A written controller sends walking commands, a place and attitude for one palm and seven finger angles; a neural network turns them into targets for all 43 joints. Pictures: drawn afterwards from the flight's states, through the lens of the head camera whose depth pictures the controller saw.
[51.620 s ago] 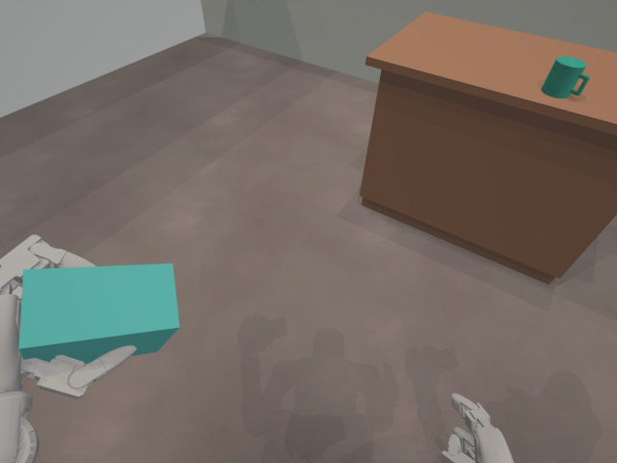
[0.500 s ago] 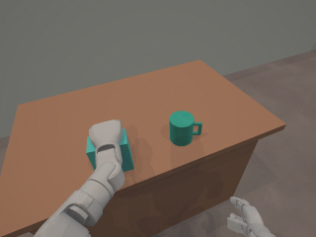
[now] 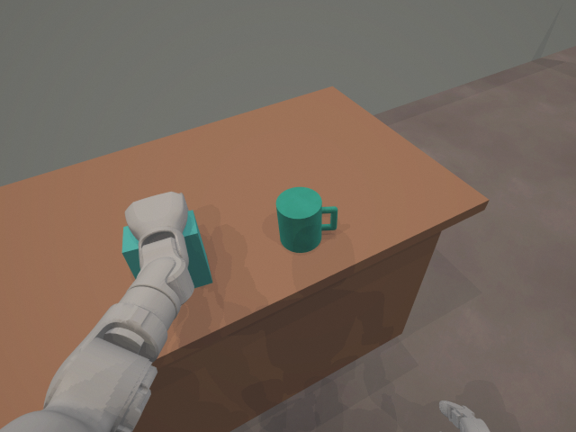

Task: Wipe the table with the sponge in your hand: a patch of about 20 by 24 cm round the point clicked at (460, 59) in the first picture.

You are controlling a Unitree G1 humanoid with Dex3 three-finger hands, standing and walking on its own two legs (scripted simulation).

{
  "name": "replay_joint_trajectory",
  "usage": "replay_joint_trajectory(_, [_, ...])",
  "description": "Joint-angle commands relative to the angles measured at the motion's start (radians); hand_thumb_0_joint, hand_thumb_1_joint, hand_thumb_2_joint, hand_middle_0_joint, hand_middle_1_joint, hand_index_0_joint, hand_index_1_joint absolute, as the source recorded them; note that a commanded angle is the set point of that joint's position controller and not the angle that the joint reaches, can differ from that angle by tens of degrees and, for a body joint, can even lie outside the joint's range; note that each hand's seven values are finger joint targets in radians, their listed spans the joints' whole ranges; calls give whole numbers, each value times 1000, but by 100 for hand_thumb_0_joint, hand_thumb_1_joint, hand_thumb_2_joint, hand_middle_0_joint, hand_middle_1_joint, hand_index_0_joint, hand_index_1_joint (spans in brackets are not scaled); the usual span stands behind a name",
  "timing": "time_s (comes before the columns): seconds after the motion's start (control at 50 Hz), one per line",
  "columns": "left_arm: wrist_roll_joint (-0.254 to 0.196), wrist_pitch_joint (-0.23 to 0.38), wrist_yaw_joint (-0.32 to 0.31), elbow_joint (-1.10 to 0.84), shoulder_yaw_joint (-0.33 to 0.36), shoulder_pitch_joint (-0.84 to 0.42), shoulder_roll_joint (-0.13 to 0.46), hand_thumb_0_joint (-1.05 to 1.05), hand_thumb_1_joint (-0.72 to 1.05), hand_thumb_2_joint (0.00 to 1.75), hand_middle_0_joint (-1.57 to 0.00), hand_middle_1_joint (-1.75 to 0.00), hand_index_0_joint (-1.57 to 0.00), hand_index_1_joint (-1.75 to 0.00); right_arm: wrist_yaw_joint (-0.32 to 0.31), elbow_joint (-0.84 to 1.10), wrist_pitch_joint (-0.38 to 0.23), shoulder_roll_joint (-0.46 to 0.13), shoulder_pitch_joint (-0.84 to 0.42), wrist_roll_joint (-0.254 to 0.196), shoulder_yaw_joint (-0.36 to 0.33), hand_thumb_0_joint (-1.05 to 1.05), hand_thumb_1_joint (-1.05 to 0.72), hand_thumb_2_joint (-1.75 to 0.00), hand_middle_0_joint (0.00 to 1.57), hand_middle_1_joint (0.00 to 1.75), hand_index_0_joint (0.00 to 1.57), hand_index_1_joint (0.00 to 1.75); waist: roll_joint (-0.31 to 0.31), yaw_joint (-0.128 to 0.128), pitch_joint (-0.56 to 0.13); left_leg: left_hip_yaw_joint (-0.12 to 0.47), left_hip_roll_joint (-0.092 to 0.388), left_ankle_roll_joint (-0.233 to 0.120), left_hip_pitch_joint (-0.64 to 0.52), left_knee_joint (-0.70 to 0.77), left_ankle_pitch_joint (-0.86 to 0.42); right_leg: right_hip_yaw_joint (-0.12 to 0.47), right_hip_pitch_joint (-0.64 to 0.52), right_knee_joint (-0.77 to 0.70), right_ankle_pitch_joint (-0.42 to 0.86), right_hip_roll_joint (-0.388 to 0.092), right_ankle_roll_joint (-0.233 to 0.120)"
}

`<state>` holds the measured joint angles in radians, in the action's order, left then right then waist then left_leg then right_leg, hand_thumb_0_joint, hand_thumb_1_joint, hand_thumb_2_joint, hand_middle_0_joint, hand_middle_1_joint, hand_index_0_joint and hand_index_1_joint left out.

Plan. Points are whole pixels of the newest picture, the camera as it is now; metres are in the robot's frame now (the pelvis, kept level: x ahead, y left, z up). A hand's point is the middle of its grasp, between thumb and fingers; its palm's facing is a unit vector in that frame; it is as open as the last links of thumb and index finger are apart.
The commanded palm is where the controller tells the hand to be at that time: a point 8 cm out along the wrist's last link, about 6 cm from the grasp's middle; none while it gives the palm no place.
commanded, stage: wipe forward along the third lane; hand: left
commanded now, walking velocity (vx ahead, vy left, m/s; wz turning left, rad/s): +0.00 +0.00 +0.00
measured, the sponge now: (173, 263) +0.39 +0.22 +0.01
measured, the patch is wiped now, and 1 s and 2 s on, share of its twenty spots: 0.85 1.00 1.00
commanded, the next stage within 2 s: wipe back along the third lane in 1.00 s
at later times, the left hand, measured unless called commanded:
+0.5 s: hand (163, 220) +0.44 +0.23 +0.06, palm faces -0.10 +0.00 -1.00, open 10.1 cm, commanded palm +0.43 +0.24 +0.10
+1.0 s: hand (155, 204) +0.48 +0.26 +0.06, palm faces -0.11 +0.00 -0.99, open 10.1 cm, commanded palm +0.48 +0.27 +0.10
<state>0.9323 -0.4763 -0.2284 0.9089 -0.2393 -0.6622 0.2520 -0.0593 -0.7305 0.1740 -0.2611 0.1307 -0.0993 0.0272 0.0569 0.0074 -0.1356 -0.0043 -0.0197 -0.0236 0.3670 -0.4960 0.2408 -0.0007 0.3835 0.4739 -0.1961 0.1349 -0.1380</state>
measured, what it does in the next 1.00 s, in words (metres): stands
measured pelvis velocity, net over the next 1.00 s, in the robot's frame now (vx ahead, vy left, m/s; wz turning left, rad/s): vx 0.00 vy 0.01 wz -0.01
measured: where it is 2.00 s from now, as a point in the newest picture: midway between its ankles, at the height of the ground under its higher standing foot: outside the picture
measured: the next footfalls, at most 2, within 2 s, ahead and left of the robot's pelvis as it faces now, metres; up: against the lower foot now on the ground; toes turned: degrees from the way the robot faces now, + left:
none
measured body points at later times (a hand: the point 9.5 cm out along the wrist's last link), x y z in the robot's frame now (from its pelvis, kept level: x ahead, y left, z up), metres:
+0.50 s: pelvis +0.00 -0.01 -0.01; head +0.03 -0.04 +0.44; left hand +0.44 +0.23 +0.11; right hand +0.11 -0.27 -0.14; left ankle +0.00 +0.12 -0.73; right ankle +0.02 -0.02 -0.73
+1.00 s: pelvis +0.00 +0.01 -0.01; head +0.07 +0.00 +0.44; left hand +0.48 +0.26 +0.11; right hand +0.05 -0.26 -0.15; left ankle +0.00 +0.13 -0.73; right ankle +0.02 -0.02 -0.73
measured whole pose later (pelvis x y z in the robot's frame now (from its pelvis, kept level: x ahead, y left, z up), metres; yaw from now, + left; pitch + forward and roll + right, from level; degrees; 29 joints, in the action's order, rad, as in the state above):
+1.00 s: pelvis +0.00 +0.01 -0.01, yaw +0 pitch +15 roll +0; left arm 0.99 -0.33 -0.25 1.28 -0.09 -0.99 0.46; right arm -0.02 -0.77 0.09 -0.28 0.24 -0.08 0.02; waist 0.05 0.13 -0.14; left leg 0.00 -0.01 -0.03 0.59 -0.59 0.27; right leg -0.01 0.58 0.52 -0.20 0.14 -0.12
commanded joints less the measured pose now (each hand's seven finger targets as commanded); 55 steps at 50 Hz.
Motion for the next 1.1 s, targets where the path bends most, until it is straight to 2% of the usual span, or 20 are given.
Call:
replay_joint_trajectory(0.0, [21,31,-30,-41,50,-279,179,0,10,130,-120,-160,-120,-160,-2,150,-51,-112,-127,7,-39,0,-90,-90,20,30,20,30,-174,3,-185,4,-25,-31,107,18,-15,238,-240,-114,86,-160,104])
replay_joint_trajectory(0.12, [33,54,-41,12,101,-328,269,0,10,130,-120,-160,-120,-160,2,130,-59,-124,-92,6,-40,0,-90,-90,20,30,20,30,-169,15,-191,7,-22,-30,150,6,0,256,-242,-110,85,-167,117])
replay_joint_trajectory(0.14, [30,55,-40,14,79,-343,246,0,10,130,-120,-160,-120,-160,2,132,-61,-121,-94,7,-39,0,-90,-90,20,30,20,30,-161,24,-176,7,-21,-29,154,4,6,262,-231,-116,85,-172,122])
replay_joint_trajectory(0.18, [39,61,-39,37,78,-397,262,0,10,130,-120,-160,-120,-160,4,124,-63,-125,-78,5,-40,0,-90,-90,20,30,20,30,-153,40,-158,9,-18,-33,154,4,11,244,-199,-113,52,-164,120])
replay_joint_trajectory(0.22, [41,64,-44,58,109,-382,297,0,10,130,-120,-160,-120,-160,6,117,-65,-127,-66,7,-42,0,-90,-90,20,30,20,30,-136,28,-198,7,-20,-32,158,-3,10,249,-215,-112,51,-166,122])
replay_joint_trajectory(0.26, [38,72,-42,54,87,-446,278,0,10,130,-120,-160,-120,-160,8,120,-69,-124,-63,4,-41,0,-90,-90,20,30,20,30,-128,46,-202,8,-18,-34,163,-3,8,233,-203,-106,52,-163,122])
replay_joint_trajectory(0.3, [38,77,-48,96,119,-457,330,0,10,130,-120,-160,-120,-160,6,106,-73,-133,-44,6,-41,0,-90,-90,20,30,20,30,-150,53,-203,8,-14,-33,182,-14,25,250,-203,-110,29,-170,131])
replay_joint_trajectory(0.32, [37,81,-48,96,106,-472,318,0,10,130,-120,-160,-120,-160,6,109,-77,-133,-39,8,-41,0,-90,-90,20,30,20,30,-139,60,-211,8,-13,-31,188,-21,20,258,-212,-103,66,-176,133])
replay_joint_trajectory(0.36, [36,86,-49,104,136,-495,361,0,10,130,-120,-160,-120,-160,9,106,-78,-137,-29,7,-42,0,-90,-90,20,30,20,30,-149,59,-247,13,-16,-30,214,-24,15,262,-244,-91,103,-178,138])
replay_joint_trajectory(0.44, [50,93,-42,133,110,-525,347,0,10,130,-120,-160,-120,-160,15,99,-83,-140,-4,7,-42,0,-90,-90,20,30,20,30,-116,80,-238,8,-10,-31,215,-36,15,256,-219,-84,132,-180,139])
replay_joint_trajectory(0.48, [53,104,-41,139,134,-534,381,0,10,130,-120,-160,-120,-160,18,97,-86,-143,16,9,-44,0,-90,-90,20,30,20,30,-119,78,-271,12,-11,-33,224,-43,-2,249,-238,-65,184,-177,151])
replay_joint_trajectory(0.52, [57,108,-39,156,116,-526,352,0,10,130,-120,-160,-120,-160,20,94,-87,-143,29,11,-46,0,-90,-90,20,30,20,30,-127,85,-272,9,-10,-34,224,-44,-6,235,-231,-59,209,-174,136])
replay_joint_trajectory(0.58, [55,117,-45,164,147,-564,404,0,10,130,-120,-160,-120,-160,22,85,-91,-149,45,12,-47,0,-90,-90,20,30,20,30,-119,92,-287,9,-7,-33,246,-54,1,246,-237,-56,214,-179,152])
replay_joint_trajectory(0.66, [57,120,-45,178,155,-556,405,0,10,130,-120,-160,-120,-160,29,79,-92,-152,62,13,-52,0,-90,-90,20,30,20,30,-118,87,-322,9,-10,-32,256,-57,-26,238,-266,-35,311,-178,141])
replay_joint_trajectory(0.76, [69,119,-49,214,184,-619,481,0,10,130,-120,-160,-120,-160,32,64,-95,-163,86,14,-50,0,-90,-90,20,30,20,30,-107,101,-295,8,-8,-35,279,-59,-3,228,-232,-43,235,-169,137])
replay_joint_trajectory(0.82, [86,120,-47,241,147,-641,447,0,10,130,-120,-160,-120,-160,34,61,-101,-161,106,15,-50,0,-90,-90,20,30,20,30,-75,111,-296,3,-7,-39,260,-58,-8,198,-191,-37,205,-156,131])
replay_joint_trajectory(0.88, [92,126,-49,260,164,-664,469,0,10,130,-120,-160,-120,-160,36,54,-104,-164,126,18,-53,0,-90,-90,20,30,20,30,-88,118,-320,1,-7,-45,250,-62,-25,172,-180,-27,225,-144,132])
replay_joint_trajectory(0.94, [94,127,-56,281,147,-702,440,0,10,130,-120,-160,-120,-160,38,47,-113,-163,144,22,-54,0,-90,-90,20,30,20,30,-74,131,-309,0,-4,-44,243,-67,-18,158,-143,-26,211,-139,129])
replay_joint_trajectory(1.0, [99,125,-66,306,180,-734,494,0,10,130,-120,-160,-120,-160,39,38,-118,-167,160,26,-54,0,-90,-90,20,30,20,30,-80,132,-329,-2,-2,-45,254,-73,-27,145,-146,-15,219,-134,131])
replay_joint_trajectory(1.08, [106,113,-62,330,150,-758,456,0,10,130,-120,-160,-120,-160,43,35,-120,-164,173,26,-54,0,-90,-90,20,30,20,30,-47,142,-337,2,-1,-46,230,-68,-42,120,-112,-9,213,-123,126])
